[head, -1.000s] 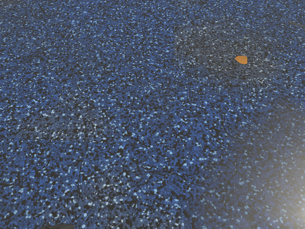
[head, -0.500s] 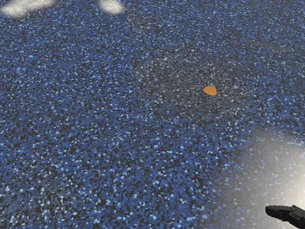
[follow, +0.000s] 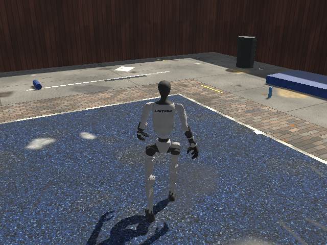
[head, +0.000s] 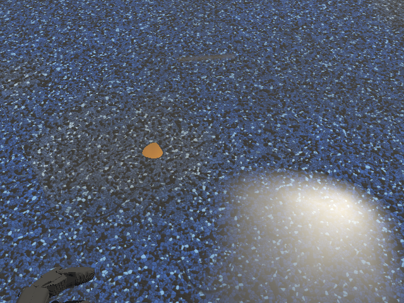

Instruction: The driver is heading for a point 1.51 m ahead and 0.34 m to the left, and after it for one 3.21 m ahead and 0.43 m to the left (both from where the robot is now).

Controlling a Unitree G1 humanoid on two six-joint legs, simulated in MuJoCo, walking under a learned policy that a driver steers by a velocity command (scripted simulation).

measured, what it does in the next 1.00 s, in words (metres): walks ahead: left foot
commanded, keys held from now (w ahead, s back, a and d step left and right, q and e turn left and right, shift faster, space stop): w+e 0.04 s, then w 0.20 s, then w+q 0.76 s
